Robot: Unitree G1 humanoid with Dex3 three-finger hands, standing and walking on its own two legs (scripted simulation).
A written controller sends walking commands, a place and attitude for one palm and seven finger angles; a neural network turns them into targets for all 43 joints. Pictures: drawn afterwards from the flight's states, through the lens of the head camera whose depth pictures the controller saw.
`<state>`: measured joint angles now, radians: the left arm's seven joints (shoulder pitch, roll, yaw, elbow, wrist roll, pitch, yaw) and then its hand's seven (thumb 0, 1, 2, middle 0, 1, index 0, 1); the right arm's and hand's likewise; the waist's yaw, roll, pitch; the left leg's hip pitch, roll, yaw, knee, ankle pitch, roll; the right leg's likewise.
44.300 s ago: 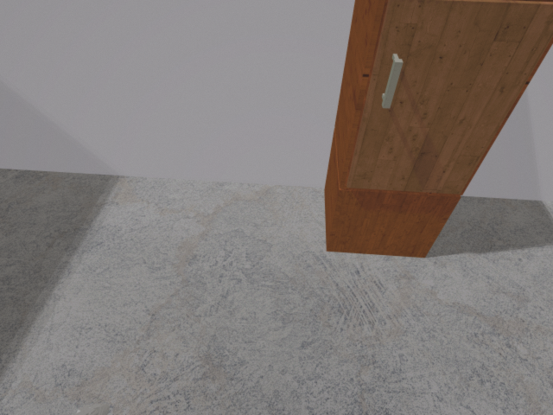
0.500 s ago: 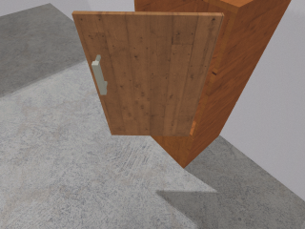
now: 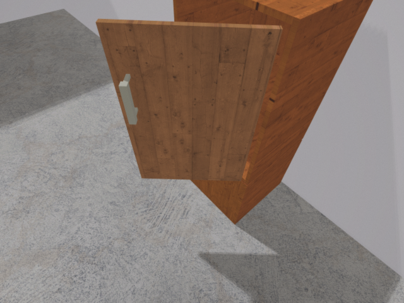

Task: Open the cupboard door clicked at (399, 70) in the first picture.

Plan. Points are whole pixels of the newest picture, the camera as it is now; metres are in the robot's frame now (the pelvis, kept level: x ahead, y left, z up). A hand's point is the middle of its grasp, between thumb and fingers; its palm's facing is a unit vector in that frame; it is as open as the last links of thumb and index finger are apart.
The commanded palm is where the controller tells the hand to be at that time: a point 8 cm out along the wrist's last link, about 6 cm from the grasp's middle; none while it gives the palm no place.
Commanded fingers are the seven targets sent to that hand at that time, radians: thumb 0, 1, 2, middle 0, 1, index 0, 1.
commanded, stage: come to a stop and stand still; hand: left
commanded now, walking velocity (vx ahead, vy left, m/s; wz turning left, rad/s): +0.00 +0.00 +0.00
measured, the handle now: (130, 99) +0.57 +0.23 +0.07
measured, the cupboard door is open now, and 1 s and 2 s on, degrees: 48 48 48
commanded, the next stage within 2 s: look again from close up in 0.04 s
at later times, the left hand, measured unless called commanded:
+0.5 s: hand out of the picture +0.03 +0.18 -0.17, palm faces +0.01 -0.97 -0.23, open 7.4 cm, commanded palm none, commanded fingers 0.00 0.90 0.90 -0.20 -0.30 -0.20 -0.30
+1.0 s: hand (111, 262) +0.19 +0.18 -0.01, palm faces +0.17 -0.98 -0.07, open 7.8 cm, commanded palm +0.13 +0.24 -0.04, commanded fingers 0.00 0.57 0.76 -0.22 -0.51 -0.22 -0.51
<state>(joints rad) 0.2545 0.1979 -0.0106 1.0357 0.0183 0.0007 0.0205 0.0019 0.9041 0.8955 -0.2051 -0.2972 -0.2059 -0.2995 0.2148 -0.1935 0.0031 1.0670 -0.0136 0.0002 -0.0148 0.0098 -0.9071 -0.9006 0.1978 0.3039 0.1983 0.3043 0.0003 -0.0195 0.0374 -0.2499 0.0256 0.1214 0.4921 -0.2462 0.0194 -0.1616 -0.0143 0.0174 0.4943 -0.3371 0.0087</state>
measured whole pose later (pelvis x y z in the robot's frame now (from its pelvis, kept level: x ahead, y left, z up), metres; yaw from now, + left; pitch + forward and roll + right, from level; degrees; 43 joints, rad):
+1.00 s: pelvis -0.02 -0.03 -0.04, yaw +3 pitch +9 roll +1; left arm 0.29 0.19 0.21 0.27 -0.23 -0.49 -0.22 0.00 0.78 0.84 -0.21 -0.38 -0.21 -0.38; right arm 0.19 -0.23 -0.05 0.72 0.00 -0.24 -0.03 0.01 -0.90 -0.90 0.20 0.30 0.20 0.30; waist -0.01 0.00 -0.11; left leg -0.62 0.04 0.05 0.79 -0.33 -0.02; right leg -0.53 -0.02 -0.06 0.86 -0.48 -0.04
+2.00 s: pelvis -0.04 +0.01 -0.03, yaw +4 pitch +6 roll -3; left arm 0.07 0.37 0.35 0.24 -0.34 -0.21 -0.45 -0.01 -0.37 0.35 -0.30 -1.11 -0.30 -1.12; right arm 0.24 -0.25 0.06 0.56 0.05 -0.23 -0.09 0.02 -0.90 -0.90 0.20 0.30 0.20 0.30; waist 0.02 0.02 -0.08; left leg -0.62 0.04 0.02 0.84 -0.32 0.03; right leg -0.47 -0.01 -0.08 0.79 -0.42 0.01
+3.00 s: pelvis -0.04 -0.02 -0.02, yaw +4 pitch +4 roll -1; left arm -0.10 0.42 0.43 0.43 -0.37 -0.16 -0.54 -0.01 -0.50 0.30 -0.30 -1.20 -0.31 -1.20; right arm 0.27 -0.28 0.05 0.59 0.06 -0.20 -0.11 0.02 -0.90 -0.90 0.20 0.30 0.20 0.30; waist 0.02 0.04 -0.06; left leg -0.53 0.05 0.02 0.73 -0.28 0.00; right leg -0.40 0.01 -0.08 0.71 -0.39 -0.02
